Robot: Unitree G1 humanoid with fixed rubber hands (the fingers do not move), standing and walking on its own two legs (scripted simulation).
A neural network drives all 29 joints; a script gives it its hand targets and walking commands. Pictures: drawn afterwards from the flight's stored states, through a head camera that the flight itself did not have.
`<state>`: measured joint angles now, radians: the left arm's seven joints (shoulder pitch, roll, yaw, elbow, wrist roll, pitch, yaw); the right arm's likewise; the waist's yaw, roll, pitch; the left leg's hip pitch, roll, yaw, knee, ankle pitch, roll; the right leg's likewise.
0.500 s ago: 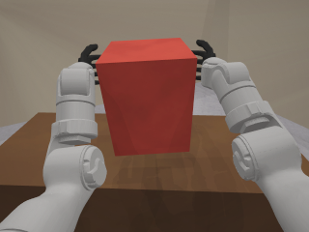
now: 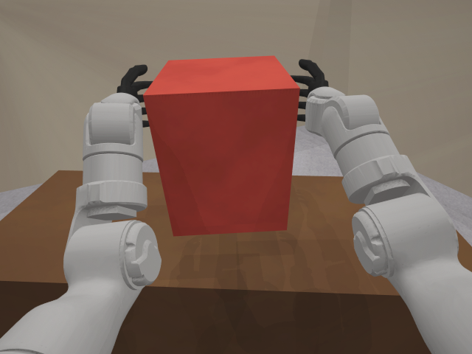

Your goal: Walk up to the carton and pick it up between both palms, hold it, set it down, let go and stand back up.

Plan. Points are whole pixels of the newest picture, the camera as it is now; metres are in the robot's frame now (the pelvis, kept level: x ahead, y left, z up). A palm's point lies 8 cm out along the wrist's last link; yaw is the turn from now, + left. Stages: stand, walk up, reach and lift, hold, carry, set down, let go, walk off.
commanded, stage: hold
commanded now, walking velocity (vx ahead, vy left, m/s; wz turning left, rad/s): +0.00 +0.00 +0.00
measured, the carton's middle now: (225, 142) +0.41 +0.01 +0.26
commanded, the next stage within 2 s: none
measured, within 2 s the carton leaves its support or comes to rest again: neither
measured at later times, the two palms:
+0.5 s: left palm (133, 109) +0.36 +0.15 +0.34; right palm (321, 102) +0.36 -0.14 +0.34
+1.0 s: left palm (132, 110) +0.36 +0.15 +0.33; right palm (320, 103) +0.36 -0.14 +0.34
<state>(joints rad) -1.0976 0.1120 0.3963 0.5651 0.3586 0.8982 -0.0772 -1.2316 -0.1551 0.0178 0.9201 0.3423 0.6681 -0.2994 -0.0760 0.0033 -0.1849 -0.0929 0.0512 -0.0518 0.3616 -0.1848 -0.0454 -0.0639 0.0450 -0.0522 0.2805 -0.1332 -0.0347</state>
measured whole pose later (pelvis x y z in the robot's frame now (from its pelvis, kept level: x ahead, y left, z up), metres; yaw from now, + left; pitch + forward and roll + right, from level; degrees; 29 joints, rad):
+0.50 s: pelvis +0.00 +0.00 +0.00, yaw -1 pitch -5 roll -1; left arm -1.09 0.09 0.39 0.54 0.37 0.91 -0.06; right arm -1.23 -0.17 0.03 0.93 0.35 0.67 -0.28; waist -0.07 0.01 -0.19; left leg -0.08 0.05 -0.04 0.36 -0.19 -0.04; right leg -0.06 0.04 -0.04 0.28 -0.14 -0.03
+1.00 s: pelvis +0.00 +0.00 +0.00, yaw +0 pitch -5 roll -1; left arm -1.08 0.10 0.40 0.53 0.36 0.91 -0.08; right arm -1.22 -0.16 0.03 0.89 0.36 0.68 -0.31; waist -0.09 0.00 -0.18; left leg -0.09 0.05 -0.05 0.37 -0.19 -0.05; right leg -0.06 0.05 -0.05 0.29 -0.14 -0.04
